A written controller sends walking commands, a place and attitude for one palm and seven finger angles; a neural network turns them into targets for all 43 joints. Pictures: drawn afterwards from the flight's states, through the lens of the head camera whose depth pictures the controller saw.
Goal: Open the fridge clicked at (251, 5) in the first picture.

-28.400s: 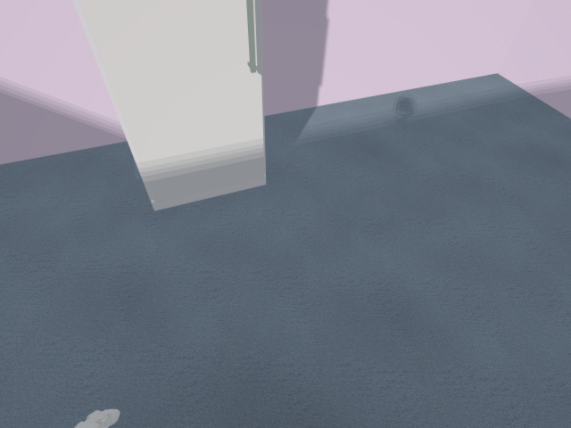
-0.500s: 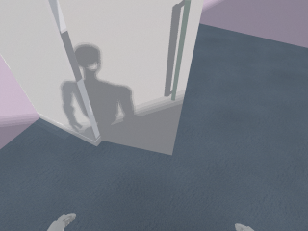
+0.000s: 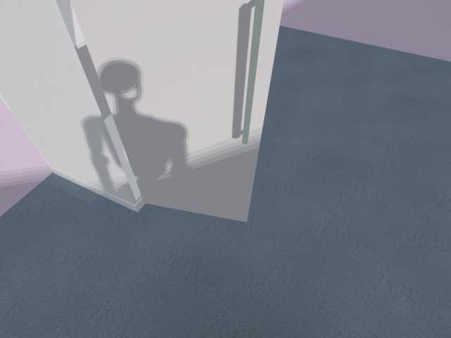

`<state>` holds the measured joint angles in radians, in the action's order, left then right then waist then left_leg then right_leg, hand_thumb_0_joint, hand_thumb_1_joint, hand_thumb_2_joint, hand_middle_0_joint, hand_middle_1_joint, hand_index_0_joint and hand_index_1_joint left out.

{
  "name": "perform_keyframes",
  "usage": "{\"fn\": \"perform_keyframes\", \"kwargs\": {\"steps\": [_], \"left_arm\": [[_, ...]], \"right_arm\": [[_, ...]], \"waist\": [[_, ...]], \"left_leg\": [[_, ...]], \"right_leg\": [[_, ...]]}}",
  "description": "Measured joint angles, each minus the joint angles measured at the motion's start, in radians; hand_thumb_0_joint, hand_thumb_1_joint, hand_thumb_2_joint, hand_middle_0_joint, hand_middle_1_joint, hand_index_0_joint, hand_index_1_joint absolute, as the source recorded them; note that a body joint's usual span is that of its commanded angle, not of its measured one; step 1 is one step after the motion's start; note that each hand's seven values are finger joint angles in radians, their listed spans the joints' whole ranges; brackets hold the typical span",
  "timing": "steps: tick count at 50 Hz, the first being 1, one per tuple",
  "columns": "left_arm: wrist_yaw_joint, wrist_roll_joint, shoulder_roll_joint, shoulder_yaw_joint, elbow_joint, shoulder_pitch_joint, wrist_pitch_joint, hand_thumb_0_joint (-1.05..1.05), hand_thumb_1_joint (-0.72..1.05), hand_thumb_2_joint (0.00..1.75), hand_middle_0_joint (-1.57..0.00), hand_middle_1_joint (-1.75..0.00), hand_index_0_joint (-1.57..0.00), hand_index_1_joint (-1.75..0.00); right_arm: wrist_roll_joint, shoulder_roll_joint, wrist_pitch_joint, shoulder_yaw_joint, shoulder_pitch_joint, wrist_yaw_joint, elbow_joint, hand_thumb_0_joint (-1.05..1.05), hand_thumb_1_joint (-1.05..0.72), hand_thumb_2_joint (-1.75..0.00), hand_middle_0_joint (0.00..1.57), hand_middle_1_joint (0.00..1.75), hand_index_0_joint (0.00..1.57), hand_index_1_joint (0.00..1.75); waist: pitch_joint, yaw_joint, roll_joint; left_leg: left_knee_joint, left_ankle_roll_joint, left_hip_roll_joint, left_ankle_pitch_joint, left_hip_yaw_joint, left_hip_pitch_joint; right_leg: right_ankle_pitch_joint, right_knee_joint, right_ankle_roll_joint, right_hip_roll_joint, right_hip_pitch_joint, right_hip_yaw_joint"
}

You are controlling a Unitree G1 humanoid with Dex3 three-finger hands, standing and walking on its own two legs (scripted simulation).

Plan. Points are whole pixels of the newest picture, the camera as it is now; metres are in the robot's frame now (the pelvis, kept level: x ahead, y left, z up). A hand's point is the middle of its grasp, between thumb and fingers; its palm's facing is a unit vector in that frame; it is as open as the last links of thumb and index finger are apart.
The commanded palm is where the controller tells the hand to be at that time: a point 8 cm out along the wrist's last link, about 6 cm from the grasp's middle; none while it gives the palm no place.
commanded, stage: let the arm hang, fingers relaxed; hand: right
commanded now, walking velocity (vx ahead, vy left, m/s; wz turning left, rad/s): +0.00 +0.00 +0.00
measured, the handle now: (252, 81) +0.70 -0.02 +0.09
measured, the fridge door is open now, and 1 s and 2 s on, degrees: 76 76 76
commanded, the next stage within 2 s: look to check the result in 0.36 s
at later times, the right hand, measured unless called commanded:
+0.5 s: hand out of the picture +0.02 -0.18 -0.18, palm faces -0.02 +0.98 -0.18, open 7.3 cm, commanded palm none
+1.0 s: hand out of the picture +0.03 -0.20 -0.17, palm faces -0.03 +0.98 -0.22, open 7.3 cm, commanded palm none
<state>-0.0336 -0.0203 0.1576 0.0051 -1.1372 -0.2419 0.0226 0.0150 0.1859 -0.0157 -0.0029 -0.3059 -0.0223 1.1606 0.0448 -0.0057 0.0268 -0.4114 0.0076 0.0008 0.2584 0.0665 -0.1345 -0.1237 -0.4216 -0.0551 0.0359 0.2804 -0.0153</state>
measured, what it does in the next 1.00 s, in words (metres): stands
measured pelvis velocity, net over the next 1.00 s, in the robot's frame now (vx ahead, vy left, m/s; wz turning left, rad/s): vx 0.02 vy -0.01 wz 0.02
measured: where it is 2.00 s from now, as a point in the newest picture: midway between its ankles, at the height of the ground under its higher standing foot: outside the picture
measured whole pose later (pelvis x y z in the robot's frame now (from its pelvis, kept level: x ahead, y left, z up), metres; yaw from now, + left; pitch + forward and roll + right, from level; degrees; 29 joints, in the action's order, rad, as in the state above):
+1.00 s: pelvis +0.02 -0.01 +0.00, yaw +1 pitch -1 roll +1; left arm -0.03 -0.01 0.20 0.01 -1.15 -0.17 0.00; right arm 0.02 0.21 0.00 0.00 -0.23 -0.02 1.15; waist 0.05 -0.01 0.00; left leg -0.35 -0.01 -0.01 0.25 0.04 -0.08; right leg -0.12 -0.36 -0.07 0.05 0.22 -0.04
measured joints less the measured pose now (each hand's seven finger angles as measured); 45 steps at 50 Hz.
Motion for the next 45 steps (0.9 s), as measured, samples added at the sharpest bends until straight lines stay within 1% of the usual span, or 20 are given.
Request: {"fn": "perform_keyframes", "kwargs": {"steps": [7,17,28,45], "left_arm": [[0.004,0.0,0.01,0.003,0.0,0.014,-0.011,0.01,0.92,0.9,-0.2,-0.3,-0.2,-0.3],[0.005,0.001,0.01,0.002,0.0,0.028,-0.018,0.0,0.91,0.9,-0.2,-0.3,-0.2,-0.3],[0.004,0.003,0.011,0.0,-0.01,0.031,-0.019,0.0,0.91,0.9,-0.2,-0.3,-0.2,-0.3],[0.005,0.006,0.032,0.001,-0.013,0.058,-0.021,0.0,0.91,0.9,-0.2,-0.3,-0.2,-0.3]], "right_arm": [[0.002,-0.014,0.011,-0.002,0.044,0.0,-0.024,0.0,-0.91,-0.9,0.2,0.3,0.2,0.3],[0.001,-0.022,0.016,-0.004,0.073,0.003,-0.034,0.0,-0.91,-0.9,0.2,0.3,0.2,0.3],[-0.001,-0.007,0.014,-0.001,0.06,0.001,-0.017,0.0,-0.91,-0.9,0.2,0.3,0.2,0.3],[0.0,0.012,0.014,-0.002,0.064,0.003,-0.004,0.0,-0.91,-0.9,0.2,0.3,0.2,0.3]], "waist": [[-0.019,-0.005,-0.011],[-0.017,-0.011,-0.026],[0.005,-0.009,-0.027],[0.011,-0.003,-0.027]], "left_leg": [[0.001,-0.006,-0.008,0.001,-0.008,0.003],[0.019,-0.007,-0.008,-0.004,-0.014,0.015],[0.037,-0.009,-0.007,-0.007,-0.017,0.032],[0.051,-0.015,-0.015,-0.005,-0.021,0.048]], "right_leg": [[0.006,0.019,-0.004,0.007,-0.013,-0.008],[0.008,0.034,-0.005,0.007,-0.026,-0.014],[0.001,0.036,-0.006,0.006,-0.036,-0.016],[0.002,0.057,-0.011,0.015,-0.056,-0.02]]}}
